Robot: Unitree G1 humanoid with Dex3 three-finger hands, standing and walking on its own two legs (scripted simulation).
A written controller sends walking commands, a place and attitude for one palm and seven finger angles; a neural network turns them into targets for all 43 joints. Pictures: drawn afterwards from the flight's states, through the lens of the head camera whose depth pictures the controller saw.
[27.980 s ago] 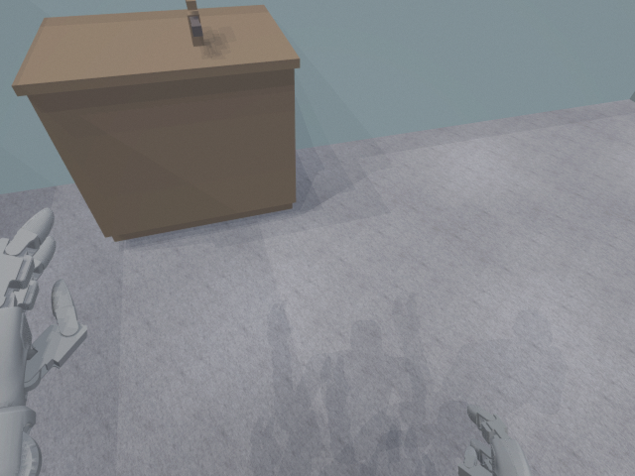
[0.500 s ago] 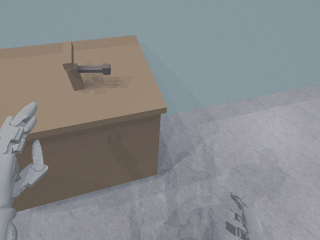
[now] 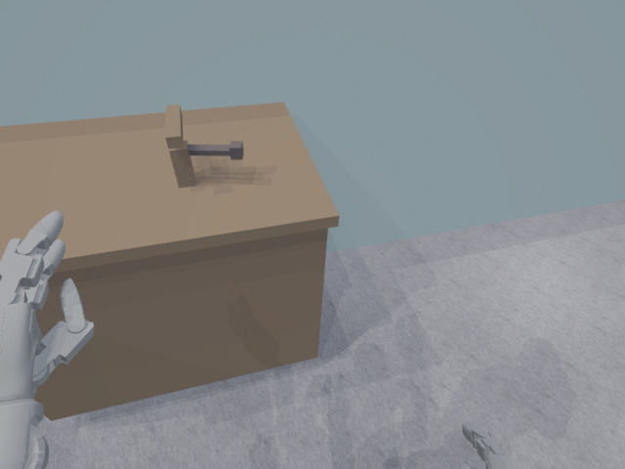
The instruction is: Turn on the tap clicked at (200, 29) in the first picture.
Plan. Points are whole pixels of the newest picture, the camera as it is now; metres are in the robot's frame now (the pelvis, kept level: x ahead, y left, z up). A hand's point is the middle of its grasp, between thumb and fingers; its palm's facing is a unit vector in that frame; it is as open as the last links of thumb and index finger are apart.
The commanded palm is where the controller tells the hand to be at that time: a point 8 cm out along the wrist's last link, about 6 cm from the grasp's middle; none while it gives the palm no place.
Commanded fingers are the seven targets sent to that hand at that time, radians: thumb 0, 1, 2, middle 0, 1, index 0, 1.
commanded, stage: stop stepping back and stand still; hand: left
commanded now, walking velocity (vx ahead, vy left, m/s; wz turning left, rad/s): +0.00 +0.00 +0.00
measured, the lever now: (236, 150) +0.71 +0.19 +0.06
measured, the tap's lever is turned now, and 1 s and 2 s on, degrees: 77 77 77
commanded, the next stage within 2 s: stand and check the lever's angle in 0.12 s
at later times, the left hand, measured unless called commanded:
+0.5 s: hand (82, 310) +0.23 +0.25 +0.16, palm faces +0.39 -0.85 -0.36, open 7.4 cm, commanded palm +0.18 +0.29 +0.18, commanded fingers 0.00 0.90 0.90 -0.20 -0.30 -0.20 -0.30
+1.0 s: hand (76, 306) +0.24 +0.26 +0.16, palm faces +0.39 -0.84 -0.36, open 7.4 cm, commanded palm +0.19 +0.29 +0.18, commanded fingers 0.00 0.90 0.90 -0.20 -0.30 -0.20 -0.30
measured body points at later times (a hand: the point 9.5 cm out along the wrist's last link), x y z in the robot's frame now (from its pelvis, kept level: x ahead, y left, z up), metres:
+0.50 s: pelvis +0.02 +0.01 +0.01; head +0.02 +0.01 +0.46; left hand +0.20 +0.29 +0.18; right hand +0.20 -0.23 -0.07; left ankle +0.03 +0.11 -0.74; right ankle +0.02 -0.11 -0.74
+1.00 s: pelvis +0.03 +0.01 +0.01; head +0.02 +0.01 +0.46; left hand +0.21 +0.30 +0.18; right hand +0.20 -0.22 -0.07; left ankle +0.03 +0.11 -0.74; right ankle +0.02 -0.11 -0.74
